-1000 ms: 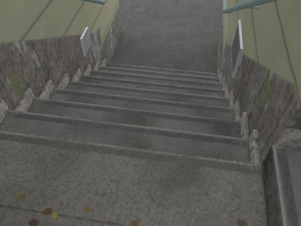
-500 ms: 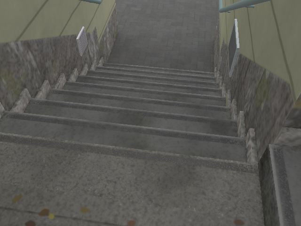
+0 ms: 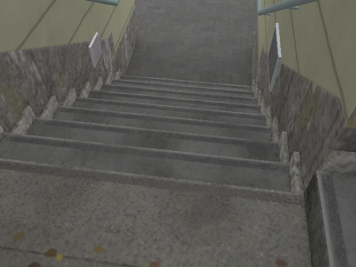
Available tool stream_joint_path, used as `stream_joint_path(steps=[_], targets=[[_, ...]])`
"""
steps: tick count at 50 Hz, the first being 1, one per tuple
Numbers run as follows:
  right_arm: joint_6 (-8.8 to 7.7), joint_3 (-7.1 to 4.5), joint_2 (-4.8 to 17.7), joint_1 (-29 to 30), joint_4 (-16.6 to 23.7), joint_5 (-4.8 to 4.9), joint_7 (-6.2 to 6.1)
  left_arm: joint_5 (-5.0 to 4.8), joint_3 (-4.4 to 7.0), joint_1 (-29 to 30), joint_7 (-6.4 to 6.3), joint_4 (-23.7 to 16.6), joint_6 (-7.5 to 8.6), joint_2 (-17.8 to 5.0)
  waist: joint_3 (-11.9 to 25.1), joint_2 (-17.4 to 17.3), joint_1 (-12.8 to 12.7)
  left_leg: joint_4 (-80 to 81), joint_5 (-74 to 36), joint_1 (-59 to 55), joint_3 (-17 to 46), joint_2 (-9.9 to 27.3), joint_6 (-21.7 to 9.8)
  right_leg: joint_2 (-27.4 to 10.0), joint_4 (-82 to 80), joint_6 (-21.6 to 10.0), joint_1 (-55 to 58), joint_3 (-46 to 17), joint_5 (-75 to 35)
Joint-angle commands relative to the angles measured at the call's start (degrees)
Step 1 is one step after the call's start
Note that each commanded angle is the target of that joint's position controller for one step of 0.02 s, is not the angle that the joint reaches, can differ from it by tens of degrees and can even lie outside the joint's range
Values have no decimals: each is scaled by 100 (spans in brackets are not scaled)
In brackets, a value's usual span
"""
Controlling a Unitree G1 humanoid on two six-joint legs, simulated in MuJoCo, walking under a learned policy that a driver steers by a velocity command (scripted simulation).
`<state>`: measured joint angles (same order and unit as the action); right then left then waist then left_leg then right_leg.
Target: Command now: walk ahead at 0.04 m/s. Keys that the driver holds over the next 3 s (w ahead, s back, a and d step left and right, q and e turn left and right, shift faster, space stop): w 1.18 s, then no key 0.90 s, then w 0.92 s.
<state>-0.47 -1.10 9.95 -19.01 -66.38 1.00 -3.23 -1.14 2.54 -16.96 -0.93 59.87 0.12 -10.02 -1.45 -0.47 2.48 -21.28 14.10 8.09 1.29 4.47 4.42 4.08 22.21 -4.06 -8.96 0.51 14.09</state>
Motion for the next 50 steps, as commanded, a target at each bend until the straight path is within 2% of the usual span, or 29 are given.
stream_joint_path(steps=[1,3,5,7,8,11,12,16,17,19,20,21,22,23,24,25,26,27,28,31,32,35,41,44,46,47,48,49,50], targets=[[-3,-76,475,-624,-48,11,-28,0,81,-406,-26,-91,19,-516,-96,27,-18,173,-341,136,-101,-25,-292,-606,-419,-93,-5,-478,-1189],[-14,-97,392,-664,-35,73,-57,-42,127,-457,-30,-106,-17,-680,-178,189,-127,-343,642,409,-438,-266,-368,-609,-676,-284,-76,-671,1121],[-115,-114,385,-261,254,135,-67,-120,180,-833,-43,-124,38,-864,-624,605,-390,-1361,1378,1424,-597,-426,-574,-1360,-1406,-789,-132,-1829,3233],[-305,-152,481,174,556,238,-12,13,254,-1160,-11,-172,241,-1085,-987,960,-629,-3022,1792,2667,14,-78,-826,-2295,-1951,-1393,173,-3213,3027],[-409,-174,506,235,652,285,45,21,236,-1088,-14,-202,378,-971,-971,870,-533,-3609,1586,3286,348,159,-1009,-2505,-1931,-1486,605,-3296,2530],[-615,-233,544,226,728,218,212,-109,156,-806,13,-422,485,-698,-509,383,-336,-3251,731,3682,386,400,-1136,-2172,-1627,-1082,1293,-2307,1063],[-651,-237,495,405,763,171,233,-81,192,-807,3,-518,481,-853,-405,316,-422,-2892,584,3488,223,366,-1004,-2050,-1700,-938,1257,-1999,860],[-629,-168,389,572,816,133,307,-131,237,-903,47,-555,435,-1107,-514,625,-414,-1655,-25,1804,-521,-161,-592,-1494,-1553,-742,-127,-1082,1026],[-606,-164,366,519,795,125,315,-196,244,-908,62,-573,409,-1115,-536,586,-301,-1399,-157,1322,-629,-276,-561,-1498,-1392,-720,-419,-1049,1165],[-553,-278,570,-99,623,133,351,-143,182,-797,158,-581,341,-1046,-556,630,92,-1397,-49,248,-838,-516,-638,-1355,-840,-631,-1283,-862,1224],[-710,-274,715,-1211,474,-841,448,1027,-58,-472,488,-614,483,-392,-12,95,629,-1323,-743,-1257,18,-124,-833,-1189,-458,-775,-1799,-882,1389],[-799,-564,1234,-2344,149,-951,416,938,36,-141,634,-737,627,-468,113,-672,1228,-1127,-295,-2047,555,156,-1167,-358,1214,-495,-2296,-390,1094],[-862,-479,1560,-3099,330,-901,462,629,28,-744,664,-906,825,-87,1189,-1982,999,358,591,-3451,3888,1486,-2574,681,3188,-341,-3284,-985,2374],[-952,-381,1231,-2826,336,-868,522,401,189,13,550,-998,1006,-432,-316,-1636,1063,1110,2075,-2663,4980,1631,-2578,628,4497,-516,-4738,-1787,1955],[-1004,-363,1199,-1638,689,-553,560,369,211,275,393,-976,1061,-710,-769,-919,655,1170,2883,-1784,4302,1765,-2379,232,5068,-639,-4983,-1805,1235],[-915,-249,884,-693,936,-373,545,442,220,124,207,-848,971,-757,-707,-480,241,1177,2785,-837,3610,1581,-2244,-263,5333,-562,-4320,-1341,711],[-852,-150,642,-532,1025,-376,484,540,98,-146,111,-805,894,-334,-389,-381,11,1219,2351,-365,3044,1439,-2135,-553,4995,-571,-3720,-1192,323],[-800,-94,432,-421,1061,-441,449,562,-1,-157,56,-872,815,51,-721,-222,-164,1421,1841,260,2448,1238,-1929,-735,4625,-540,-3318,-1148,-66],[-753,-16,173,-273,1111,-440,401,551,-30,-11,101,-855,749,138,-634,-257,-247,1540,1166,438,1980,1081,-1796,-805,4365,-449,-3120,-872,-334],[-828,84,38,-623,1077,-535,382,442,-24,512,391,-1009,610,-158,-482,-546,-63,1525,-255,614,832,615,-1789,-882,3362,-237,-2996,-272,-1452],[-851,110,52,-824,1010,-576,432,485,-47,775,440,-1091,594,-159,-425,-447,-22,1459,-660,725,581,515,-1821,-856,2826,-159,-2777,-80,-1813],[-824,84,427,-1409,727,-548,549,478,-120,1368,530,-1251,473,-119,-418,-437,101,1361,-1812,589,426,587,-2016,-744,1862,67,-2535,124,-2456],[-672,54,399,-1971,320,-520,638,457,-43,2350,444,-1487,336,-238,-447,-397,212,1099,-2963,-1354,496,995,-1888,-671,819,-48,-3176,59,-1856],[-583,-66,630,-1745,349,-578,576,348,19,2412,412,-1531,323,-345,-351,-487,-28,867,-4181,-1386,316,1045,-1682,-422,680,-237,-2335,274,-1374],[-567,-190,886,-1524,411,-584,561,201,171,1750,352,-1340,404,-675,228,-414,-472,-178,-5861,-1004,-69,684,-1327,-129,593,-496,-649,557,-1647],[-588,-137,671,-1734,429,-654,593,183,234,606,316,-998,469,-906,1226,-93,-694,-1502,-5078,74,-214,306,-992,-532,1293,-982,1523,150,-2731],[-658,90,143,-2338,600,-737,689,179,184,-936,287,-680,501,-970,2685,1056,-956,-3452,-2168,2382,-200,-520,-555,-2026,714,-2230,4522,-2215,-2282],[-623,27,207,-1612,672,-523,815,368,175,-2165,229,-139,472,-906,2596,798,-1378,-5228,1751,3061,234,-913,-626,-2620,-288,-2182,4340,-3747,-1312],[-623,-108,380,-560,1004,-375,763,472,299,-1628,156,-112,603,-1092,930,385,-1290,-5749,1397,3759,638,-415,-916,-2372,-578,-1496,2826,-3150,-35]])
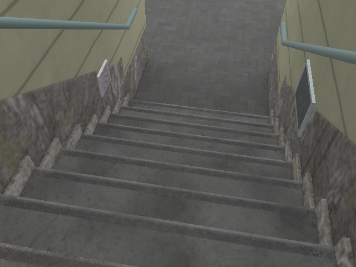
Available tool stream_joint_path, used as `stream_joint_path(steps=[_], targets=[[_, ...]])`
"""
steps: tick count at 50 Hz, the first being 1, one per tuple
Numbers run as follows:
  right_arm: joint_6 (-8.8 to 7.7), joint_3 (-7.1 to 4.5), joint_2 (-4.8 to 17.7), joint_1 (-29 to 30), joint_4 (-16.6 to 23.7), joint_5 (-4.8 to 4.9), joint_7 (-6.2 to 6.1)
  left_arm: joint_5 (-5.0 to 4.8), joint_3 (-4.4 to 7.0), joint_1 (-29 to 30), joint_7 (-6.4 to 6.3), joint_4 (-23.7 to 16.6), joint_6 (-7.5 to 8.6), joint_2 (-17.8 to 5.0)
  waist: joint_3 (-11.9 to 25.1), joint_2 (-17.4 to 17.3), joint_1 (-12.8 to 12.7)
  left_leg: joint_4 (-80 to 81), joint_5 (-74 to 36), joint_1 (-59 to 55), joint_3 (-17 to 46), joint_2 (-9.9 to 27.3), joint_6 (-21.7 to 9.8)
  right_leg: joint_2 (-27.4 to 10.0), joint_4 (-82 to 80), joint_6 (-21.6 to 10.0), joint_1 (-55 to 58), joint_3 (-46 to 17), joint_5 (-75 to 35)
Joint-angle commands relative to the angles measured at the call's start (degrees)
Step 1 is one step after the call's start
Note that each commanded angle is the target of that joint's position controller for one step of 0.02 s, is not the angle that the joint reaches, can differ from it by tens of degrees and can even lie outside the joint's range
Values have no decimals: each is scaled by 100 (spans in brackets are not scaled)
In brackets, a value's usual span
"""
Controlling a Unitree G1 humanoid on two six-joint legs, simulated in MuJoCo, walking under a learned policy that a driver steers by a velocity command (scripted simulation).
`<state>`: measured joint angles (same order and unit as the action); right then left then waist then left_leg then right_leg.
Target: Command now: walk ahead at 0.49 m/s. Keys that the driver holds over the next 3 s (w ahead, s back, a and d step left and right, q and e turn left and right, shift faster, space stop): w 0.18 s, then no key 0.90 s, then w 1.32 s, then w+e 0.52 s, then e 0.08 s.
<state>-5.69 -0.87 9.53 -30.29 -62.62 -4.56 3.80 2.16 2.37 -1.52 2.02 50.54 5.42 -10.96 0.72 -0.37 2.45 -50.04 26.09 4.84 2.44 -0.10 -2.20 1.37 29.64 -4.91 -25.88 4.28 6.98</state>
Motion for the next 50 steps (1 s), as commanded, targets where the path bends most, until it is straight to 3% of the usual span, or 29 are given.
stream_joint_path(steps=[1,2,3,4,7,9,11,12,13,15,17,18,19,20,21,22,23,24,25,26,31,34,36,37,42,47,48,49,50], targets=[[-125,-195,641,1065,735,119,-85,100,272,-2241,-199,627,107,-804,-129,263,-994,-2575,-227,3976,442,468,-356,-1907,-1627,-1209,3048,-2857,849],[-90,-259,655,646,806,649,-299,-137,250,-1641,-170,462,21,-862,-97,78,-348,-1996,-793,3227,69,363,-268,-1806,-1633,-862,2440,-2290,-459],[-34,-80,199,868,756,-40,-225,11,23,-1615,-212,489,77,25,124,317,-493,-2128,-642,2893,368,762,-394,-1660,-1940,-1179,1871,-1902,-402],[25,-70,-69,739,772,-131,-210,23,-36,-1643,-230,488,114,156,-131,393,-265,-1942,-618,2725,358,802,-402,-1542,-2142,-1129,1439,-1845,-160],[87,-69,48,906,813,-36,-127,61,3,-1718,-140,536,266,-131,-361,207,-180,-840,-1174,2954,6,853,-284,-1322,-2445,-1167,980,-1292,-86],[138,-23,42,1439,982,-35,-136,150,-17,-1996,-44,628,285,-187,-320,150,-275,217,-2070,2822,-208,854,-185,-1264,-2371,-1140,825,-1005,-861],[211,-13,115,1939,1190,39,-106,83,-5,-2072,60,660,301,-360,-175,319,-259,793,-2629,2342,-410,661,-50,-1169,-2102,-1080,665,-729,-2607],[212,-133,500,1901,1290,541,-234,-316,83,-2091,-94,666,185,-793,-340,362,-96,876,-3016,1907,-664,349,86,-1067,-1801,-639,733,-509,-2705],[199,-17,272,2121,1249,112,-88,120,-32,-2202,53,730,275,-427,-47,323,-259,1182,-3280,2027,-191,613,35,-1094,-1683,-822,627,-615,-3075],[199,-106,506,2078,1229,54,-42,166,36,-2180,133,761,261,-597,-89,399,-157,1320,-3046,2113,-179,480,18,-1250,-1398,-783,1143,-641,-3315],[133,-193,643,2116,1202,106,-45,82,38,-2169,137,788,191,-572,-3,284,-64,1498,-2931,1752,-306,368,-117,-1169,-867,-557,1251,-543,-3039],[66,-257,753,2071,1159,166,-67,-3,35,-2125,132,785,154,-531,91,212,6,1773,-3056,1284,-376,304,-245,-1057,-541,-381,1201,-552,-2838],[-35,-377,1091,1882,1099,270,-98,-135,33,-2294,155,768,128,-452,415,-96,23,2033,-4638,432,-320,369,-584,-695,-44,-59,1078,-422,-2691],[-118,-409,1462,1759,1189,451,-84,-280,-74,-3017,151,778,96,-21,1424,-758,-286,2282,-6657,-1065,575,1307,-1456,-191,656,444,711,-139,-734],[-119,-162,961,1499,1122,639,52,-260,-245,-3647,143,861,114,506,2342,-1428,-379,2528,-6551,-1998,1990,2348,-2111,-79,1630,886,297,-325,2279],[-136,-210,836,1163,936,513,41,-229,-104,-2888,60,726,2,86,1591,-1019,-36,2809,-5418,-1290,2197,2214,-1859,-212,2570,1078,-208,-492,3536],[-163,-276,1022,1377,914,551,15,-164,-90,-2527,-13,618,-126,-6,1166,-749,-95,2966,-4377,-615,1940,2021,-1504,-446,3063,1165,-330,-681,3778],[-152,-246,867,1884,1056,608,-5,-110,-49,-2510,-80,671,-204,-121,866,-360,-296,3109,-3636,160,1667,1824,-1170,-705,3071,1297,-71,-876,3685],[73,-83,466,1864,1042,351,-288,-218,-6,-2478,-295,675,-417,-199,376,-127,-371,3263,-4694,479,955,1532,-991,-249,2301,890,113,-401,2658],[160,-81,553,1842,977,287,-406,-245,-50,-2552,-378,694,-550,28,419,-459,-474,3308,-4607,707,707,1404,-880,-324,1963,756,508,-438,2333],[383,-47,620,2147,1010,404,-431,-178,-50,-2113,-378,631,-888,-30,392,-637,-475,3885,-1406,1293,693,1106,-652,-191,682,387,1486,-323,1410],[593,-98,790,2182,924,498,-456,-15,-107,-2077,-290,627,-844,-160,-159,-321,-541,3990,520,1983,627,775,-94,-406,-792,174,1994,-603,642],[703,-29,483,2010,910,513,-439,-135,-116,-1599,-303,562,-713,-454,-644,758,-178,3635,-733,984,86,299,130,-793,-1676,86,437,-1238,2126],[705,5,433,1884,814,459,-425,-151,-172,-1372,-324,564,-616,-318,-610,917,-58,3340,-1456,275,29,278,134,-836,-1990,205,98,-1279,2193],[614,15,612,1524,452,413,-426,-201,-227,-1532,-372,740,-518,-269,-368,148,-97,3362,-1657,249,190,406,76,-598,-1702,273,969,-937,1100],[632,54,570,1551,287,438,-475,-191,-285,-1742,-375,914,-568,-257,-401,-24,-189,3503,-1564,398,251,412,80,-582,-1568,230,1171,-872,925],[429,-5,618,1662,427,351,17,-146,-149,-1846,160,894,-452,-559,-1090,-226,-239,3772,-263,867,-54,193,21,-205,-1594,204,692,-520,2112],[331,-47,720,1671,352,332,263,-102,-113,-1936,429,965,-385,-581,-937,-197,-270,3711,-129,815,-74,170,14,-184,-1589,192,764,-494,2064],[288,-80,725,1566,303,353,350,-90,-100,-1982,525,993,-342,-445,-762,-120,-275,3641,-286,721,-64,168,-1,-160,-1535,185,878,-462,1837]])
Over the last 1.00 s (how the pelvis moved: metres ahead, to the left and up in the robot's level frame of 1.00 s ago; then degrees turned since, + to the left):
0.41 0.08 -0.02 1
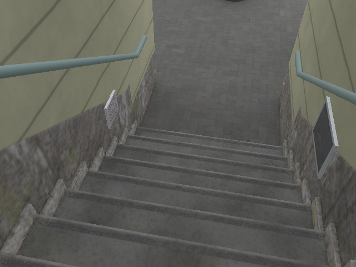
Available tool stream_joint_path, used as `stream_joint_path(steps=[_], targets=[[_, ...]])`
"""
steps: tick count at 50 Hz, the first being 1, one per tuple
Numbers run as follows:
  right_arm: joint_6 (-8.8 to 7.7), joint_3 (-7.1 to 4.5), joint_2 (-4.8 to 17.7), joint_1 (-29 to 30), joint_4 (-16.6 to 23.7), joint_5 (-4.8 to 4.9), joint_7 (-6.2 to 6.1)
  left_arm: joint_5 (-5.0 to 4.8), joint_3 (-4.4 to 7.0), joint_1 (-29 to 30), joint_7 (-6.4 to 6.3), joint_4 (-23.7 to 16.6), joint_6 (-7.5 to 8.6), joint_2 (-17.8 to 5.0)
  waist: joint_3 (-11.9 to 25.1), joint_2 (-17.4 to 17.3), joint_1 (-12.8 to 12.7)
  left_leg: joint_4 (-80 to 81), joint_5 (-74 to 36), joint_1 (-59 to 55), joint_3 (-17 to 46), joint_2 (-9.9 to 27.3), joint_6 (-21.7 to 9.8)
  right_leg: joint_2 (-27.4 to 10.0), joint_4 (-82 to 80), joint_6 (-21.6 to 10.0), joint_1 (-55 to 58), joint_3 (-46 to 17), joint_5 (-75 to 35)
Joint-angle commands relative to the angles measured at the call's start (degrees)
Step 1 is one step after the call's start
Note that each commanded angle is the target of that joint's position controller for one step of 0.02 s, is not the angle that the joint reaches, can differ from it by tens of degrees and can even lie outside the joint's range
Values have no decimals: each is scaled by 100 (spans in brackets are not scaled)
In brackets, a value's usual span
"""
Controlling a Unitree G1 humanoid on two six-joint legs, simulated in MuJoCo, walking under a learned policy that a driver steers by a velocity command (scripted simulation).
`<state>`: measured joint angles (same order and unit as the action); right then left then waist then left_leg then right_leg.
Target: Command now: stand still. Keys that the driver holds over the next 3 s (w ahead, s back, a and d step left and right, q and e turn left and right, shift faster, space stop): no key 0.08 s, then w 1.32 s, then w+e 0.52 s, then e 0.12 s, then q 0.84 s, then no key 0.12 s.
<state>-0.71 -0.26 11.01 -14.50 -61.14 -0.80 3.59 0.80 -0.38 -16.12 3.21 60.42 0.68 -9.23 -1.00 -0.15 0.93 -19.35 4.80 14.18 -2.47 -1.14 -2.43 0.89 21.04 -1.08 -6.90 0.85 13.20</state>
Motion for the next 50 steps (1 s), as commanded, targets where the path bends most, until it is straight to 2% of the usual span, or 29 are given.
stream_joint_path(steps=[1,6,8,10,15,16,18,20,22,23,25,27,30,31,33,36,37,38,39,40,41,43,44,45,46,47,48,49,50], targets=[[-229,-148,512,-75,111,-23,378,32,179,-528,418,32,168,-521,-429,-67,-97,480,1624,-362,390,260,23,-104,-633,-213,-953,-93,1005],[-191,-187,547,-68,71,11,254,-37,187,-513,297,57,176,-438,-248,-12,-29,361,1670,-524,430,298,-112,-164,-638,-229,-1075,-187,1119],[-198,-320,780,-112,128,-79,139,89,289,-639,157,-3,189,-662,-351,73,-50,290,2703,-409,539,350,-378,-276,-648,-496,-1112,-315,1884],[-255,-333,529,-76,191,-186,-24,240,350,-862,-12,-37,303,-648,-401,234,-165,19,2942,-137,607,399,-612,-615,-791,-869,-850,-670,2231],[-399,-372,160,361,523,-283,-307,170,428,-1047,-310,-122,399,-729,-652,614,-297,-1175,1629,965,-71,168,-464,-1877,-1287,-1622,343,-1773,1252],[-269,-407,507,454,547,65,-316,-88,534,-579,-398,-190,248,-1128,-588,581,-120,-972,910,685,-266,-29,-277,-1370,-785,-1053,393,-1297,-541],[-191,-453,436,-794,218,21,-343,-103,499,-549,-439,-146,157,-915,-63,611,302,-714,809,-922,-184,-68,-292,-909,279,-618,-287,-546,-1481],[-139,-753,1383,-2170,-180,48,-430,13,386,-568,-443,-306,142,-434,118,-1507,765,234,990,-2688,2465,1562,-1157,200,3157,-140,-2734,523,986],[-137,-596,978,-1634,66,60,-385,78,505,-189,-479,-399,111,-728,-444,-490,453,241,-344,-1997,2517,2004,-1573,-241,4538,-229,-3523,-293,1683],[-598,-394,127,-2132,-5,-609,-257,487,407,-79,-369,-538,473,-213,-505,-659,716,389,734,-1874,2842,2087,-1914,-285,5862,-516,-3982,-1053,1562],[-780,-275,-152,-1740,-120,-486,-225,370,359,-130,-335,-592,568,-89,-786,139,292,477,467,-1276,1859,1897,-1666,-540,5032,-693,-4164,-1115,638],[-733,-199,-229,-1602,-99,-442,-293,351,308,102,-265,-647,460,-26,-603,123,175,472,477,-584,1047,1307,-1390,-686,4074,-643,-3660,-660,-460],[-737,13,-499,-1567,-9,-557,-439,622,161,-19,-80,-760,385,-14,-234,29,121,-393,100,116,637,841,-1079,-916,2861,-378,-3376,-638,-3068],[-718,-305,856,-1361,90,189,-446,15,553,679,-216,-1079,219,-943,-345,-727,-14,-333,-1339,-421,1350,1223,-1067,-474,2939,-150,-3525,-158,-2332],[-651,-223,561,-1272,104,285,-512,44,495,731,-142,-1048,103,-728,-145,-137,-5,-993,160,695,602,693,-719,-358,1796,-68,-1978,-30,-3805],[-511,-213,321,-1511,11,102,-608,34,386,920,-27,-963,-74,-261,-533,-407,182,-1510,1332,1357,536,735,-629,-237,1627,-83,-1264,141,-3990],[-689,124,-350,-2287,-263,-777,-387,727,96,646,-71,-1066,145,139,-1116,-310,150,-1587,1859,1719,765,834,-827,-876,1123,-284,-1340,-502,-3894],[-718,59,-224,-2358,-286,-710,-332,756,204,679,-133,-1042,192,-151,-1136,-336,132,-1811,1798,1232,961,971,-946,-718,966,-322,-1517,-218,-3504],[-679,57,-100,-2434,-265,-532,-334,670,173,841,-139,-1088,206,-278,-1024,-127,289,-2068,1866,769,1119,1022,-950,-791,520,-312,-1656,-217,-3436],[-497,-278,614,-1512,87,-34,-602,-178,413,1351,-228,-1129,96,-761,-906,-257,490,-2826,782,-33,724,804,-770,-440,-62,-119,-1929,165,-3556],[-315,-258,582,-1921,46,-49,-747,-221,393,1119,-270,-1045,105,-703,-707,78,690,-3658,202,-369,784,758,-795,-565,-532,-168,-1566,-14,-3345],[-128,-246,554,-2209,-164,36,-765,28,471,-1096,-335,-298,159,-652,198,430,-335,-6505,-674,72,321,320,-753,-382,-1257,-314,687,459,-3611],[-130,-336,296,-2444,-230,117,-733,24,616,-1899,-293,4,206,-1153,686,1591,-451,-9084,3967,2040,23,-452,-523,-1190,227,-562,2738,-97,-5825],[-335,221,-622,-4199,-530,-482,182,543,581,-3490,-34,89,387,-1770,2412,1963,-781,-10803,4360,3473,1515,-604,-319,-2441,2090,-2442,5290,-1481,-6274],[-512,-39,33,-2540,139,-138,384,923,688,-3491,142,446,352,-1594,853,645,-1227,-11352,3946,5497,1434,-740,-316,-2531,1676,-2393,4405,-1613,-6987],[-660,-150,533,-1740,961,62,364,715,773,-2389,280,209,377,-2021,416,705,-885,-11022,3275,6825,1205,-119,-157,-3330,899,-2793,3635,-2969,-3651],[-368,-360,935,-455,796,217,-397,-94,611,-1531,-120,-29,209,-1155,639,87,-470,-9660,2726,5841,903,89,-47,-3151,356,-2095,2451,-2177,-2564],[-100,-339,889,-656,783,-49,-559,-220,445,-1259,-215,-173,266,-904,97,23,-177,-8639,2590,4949,913,308,35,-2689,205,-1861,902,-1781,-1742],[101,-301,529,-676,579,-117,-605,-86,305,-1166,-225,-90,342,-579,-416,136,-15,-8350,2115,4516,968,378,34,-2319,315,-1523,-436,-1508,-1398]])
Over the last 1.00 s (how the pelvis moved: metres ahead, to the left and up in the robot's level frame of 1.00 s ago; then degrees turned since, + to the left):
0.24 0.04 0.02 -1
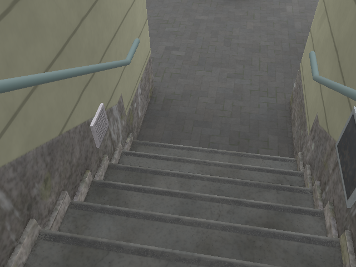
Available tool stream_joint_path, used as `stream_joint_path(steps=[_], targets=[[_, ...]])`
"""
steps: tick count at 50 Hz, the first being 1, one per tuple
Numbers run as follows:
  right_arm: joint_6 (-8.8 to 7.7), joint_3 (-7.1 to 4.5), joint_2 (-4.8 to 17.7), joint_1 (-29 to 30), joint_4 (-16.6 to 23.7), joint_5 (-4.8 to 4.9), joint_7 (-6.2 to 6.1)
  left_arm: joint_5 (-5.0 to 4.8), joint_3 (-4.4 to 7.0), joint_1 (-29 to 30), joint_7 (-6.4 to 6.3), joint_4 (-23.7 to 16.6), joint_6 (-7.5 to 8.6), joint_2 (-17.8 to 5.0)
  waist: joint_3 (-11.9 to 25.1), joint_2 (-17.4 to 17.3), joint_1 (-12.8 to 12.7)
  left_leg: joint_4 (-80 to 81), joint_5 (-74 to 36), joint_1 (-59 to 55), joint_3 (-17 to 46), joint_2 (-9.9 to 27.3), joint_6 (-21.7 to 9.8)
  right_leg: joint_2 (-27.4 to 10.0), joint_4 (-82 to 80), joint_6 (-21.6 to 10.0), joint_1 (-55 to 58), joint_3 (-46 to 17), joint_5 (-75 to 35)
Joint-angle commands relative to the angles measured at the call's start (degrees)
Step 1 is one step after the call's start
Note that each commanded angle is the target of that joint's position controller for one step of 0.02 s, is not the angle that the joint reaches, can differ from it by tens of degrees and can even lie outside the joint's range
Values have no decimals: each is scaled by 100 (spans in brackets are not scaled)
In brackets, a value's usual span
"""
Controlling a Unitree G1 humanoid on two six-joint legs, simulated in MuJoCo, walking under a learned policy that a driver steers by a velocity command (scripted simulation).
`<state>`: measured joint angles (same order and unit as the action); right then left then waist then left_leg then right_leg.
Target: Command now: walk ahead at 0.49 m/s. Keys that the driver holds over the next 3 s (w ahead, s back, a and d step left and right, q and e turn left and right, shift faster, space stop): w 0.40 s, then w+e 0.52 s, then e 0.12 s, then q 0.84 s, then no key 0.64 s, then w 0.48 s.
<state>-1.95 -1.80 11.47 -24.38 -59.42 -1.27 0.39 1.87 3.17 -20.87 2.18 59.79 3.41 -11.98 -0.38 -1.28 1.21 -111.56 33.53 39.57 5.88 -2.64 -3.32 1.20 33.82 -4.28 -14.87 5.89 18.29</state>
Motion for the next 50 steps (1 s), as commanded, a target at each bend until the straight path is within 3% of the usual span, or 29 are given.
stream_joint_path(steps=[1,3,4,5,8,10,11,12,13,14,15,16,18,19,20,21,22,23,25,28,29,31,34,37,42,45,48,49,50], targets=[[307,-174,373,337,414,-5,-224,-91,-127,-483,-113,-156,169,-332,-863,47,233,2228,-1762,1430,174,643,145,-1911,-1198,-908,-690,-1653,-1540],[384,-91,-18,565,448,-149,15,-185,-116,-120,-222,-248,297,-608,-997,609,430,4980,-3966,-949,-640,554,241,-1075,-1795,-634,-2630,-904,-896],[4,339,-658,8,244,-642,490,745,-313,-212,-44,-275,493,-55,-1346,1156,199,4185,-5323,-109,-94,1051,-157,-1205,-1494,-1122,-2721,-941,-416],[-169,281,-399,-556,92,-767,618,785,-307,-282,-23,-279,517,-153,-996,696,373,3950,-5186,-215,-273,799,-204,-1316,-1084,-1370,-2616,-1143,-576],[-245,344,170,1594,873,-562,518,527,-566,-2248,-325,621,579,197,-532,226,-645,6587,-6593,2810,255,1173,58,-1629,46,-1340,904,-2034,-845],[-192,425,82,1740,810,-533,423,526,-644,-2162,-308,479,450,119,-361,350,-614,7414,-7451,262,-566,939,-4,-1014,227,-1016,-1086,-1296,120],[-128,117,459,2259,1012,168,307,-530,-270,-1020,-294,-60,316,-874,15,13,-442,7206,-7197,-1444,-887,547,56,-1024,152,-743,-1745,-1415,673],[-22,460,245,2000,1103,-584,396,651,-661,-1396,-152,192,358,-32,-765,467,-440,7085,-6916,-1299,-609,917,19,-965,50,-894,-2685,-1248,1083],[46,81,514,2263,1005,218,290,-349,-233,-1106,-243,-14,243,-888,-481,179,-538,7318,-6516,-1453,-924,517,105,-1070,419,-685,-1579,-1349,684],[73,100,556,2571,1130,294,202,-305,-263,-1249,-288,7,144,-784,-753,264,-793,7665,-6095,-1115,-839,578,177,-1037,740,-624,-1123,-1431,396],[46,419,353,2580,1320,-709,383,470,-611,-1869,-245,341,285,-84,-1415,563,-770,8736,-5639,-89,-48,1208,-43,-1474,842,-849,-419,-2086,683],[29,372,267,2651,1384,-842,408,366,-496,-2051,-264,461,245,-234,-1437,494,-895,9326,-4883,-10,-302,1034,-133,-1501,1036,-961,359,-2175,162],[-100,348,315,2217,1155,-569,392,377,-412,-2081,-161,539,104,-431,-1013,154,-885,9777,-4959,-1149,-410,1021,-174,-1436,1720,-913,568,-2157,-546],[-168,-13,748,947,541,371,126,26,-146,-1479,-451,300,-117,-839,-703,359,-428,9978,-5156,-2517,-821,900,-42,-918,3317,-791,251,-1163,-1262],[-163,-99,945,-26,160,339,45,-46,-146,-1775,-449,418,-181,-695,226,-49,-89,9530,-5482,-4153,-1112,791,105,-524,4864,-629,-283,-754,-952],[-162,-178,1245,-628,-37,180,107,-165,-151,-2279,-414,474,-156,-186,767,-940,-145,8183,-8369,-6042,-534,1527,-143,169,6948,-335,-2097,-470,2888],[-228,-252,1744,-1916,24,-373,476,550,-632,-3315,316,644,1,580,2779,-1932,405,6780,-8280,-8888,277,2396,-1809,-40,8696,-40,-3547,-1182,2972],[-166,-322,1611,-1813,-76,-590,560,193,-404,-1532,496,-237,211,-116,1670,-835,1070,7768,-6302,-8266,1562,2965,-2173,149,8922,121,-5607,-1113,2780],[-154,-141,874,-570,9,-766,530,-65,-368,-877,241,-379,357,-376,-128,557,515,8849,-2621,-4882,813,2509,-1447,-593,7107,-134,-5166,-1510,540],[-462,348,-504,142,301,-516,153,439,-321,-786,143,-174,87,-7,-814,85,-248,9439,-3075,-1559,-305,1960,-1199,-1133,3419,-373,-3170,-1720,-2169],[-545,354,-314,31,348,-401,107,471,-299,-754,181,-118,50,33,-575,-210,-186,9541,-2877,-1432,-379,1912,-1324,-976,3248,-321,-2798,-1456,-2332],[-565,239,143,-32,257,-605,105,532,-379,-1039,266,-66,67,235,-235,-235,-439,8947,-3433,-1464,-423,1901,-1392,-912,3469,-230,-2751,-1326,-2453],[-706,449,-354,-867,-165,-585,-107,406,-395,-191,185,-388,177,17,-337,446,10,8065,-3016,-2430,-925,1749,-879,-1041,574,-1,-3322,-1565,-5088],[-669,498,-208,-373,-14,-740,103,416,-317,221,253,-603,-60,-292,-568,-116,-262,8071,-1705,-494,-1360,1477,-622,-726,1179,-91,-1165,-824,-5094],[-429,346,260,-1600,-544,-430,-169,429,-397,1853,221,-1148,-41,-224,-1206,106,527,7237,-2064,-3445,-438,2256,-635,-948,-824,-75,-2847,-843,-3291],[-212,222,402,-1481,-493,-524,-172,377,-338,1883,154,-887,56,-283,-918,50,550,6556,-2487,-3019,-772,2064,-487,-665,-1027,-54,-1202,-301,-2919],[-115,133,620,-1044,-448,-596,343,391,295,-2003,151,474,207,-1549,569,1473,-1085,2052,-1810,-768,-1692,952,338,-753,-1268,-726,3860,-131,-6594],[-147,258,-105,-1654,-293,-526,579,374,420,-2804,109,679,158,-2048,2619,1886,-911,-167,1737,560,-1326,496,696,-1859,765,-1930,6643,-1529,-9447],[-280,114,341,30,454,-190,577,414,469,-3151,11,812,225,-1942,2081,890,-1509,-496,1944,1843,-1056,380,763,-2034,561,-1968,6482,-2167,-9546]])
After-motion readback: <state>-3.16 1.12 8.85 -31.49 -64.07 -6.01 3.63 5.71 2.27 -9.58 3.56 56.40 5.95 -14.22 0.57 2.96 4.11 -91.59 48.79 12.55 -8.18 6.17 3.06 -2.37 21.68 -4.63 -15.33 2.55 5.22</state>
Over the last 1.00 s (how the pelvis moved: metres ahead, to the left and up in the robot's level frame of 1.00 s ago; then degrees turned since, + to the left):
0.35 -0.04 -0.19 0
